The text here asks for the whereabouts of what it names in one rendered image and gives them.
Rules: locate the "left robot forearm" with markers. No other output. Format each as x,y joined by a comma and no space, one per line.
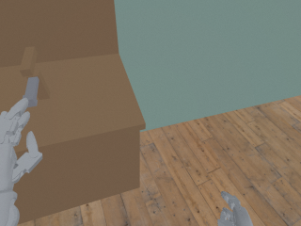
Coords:
9,213

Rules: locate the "tap lever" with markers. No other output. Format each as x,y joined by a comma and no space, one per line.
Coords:
31,91

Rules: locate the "robot right hand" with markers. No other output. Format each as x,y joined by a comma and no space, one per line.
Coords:
238,217

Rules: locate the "robot left hand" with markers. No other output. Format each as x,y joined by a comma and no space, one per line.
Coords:
11,125

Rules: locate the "counter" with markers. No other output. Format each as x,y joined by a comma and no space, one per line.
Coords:
87,120

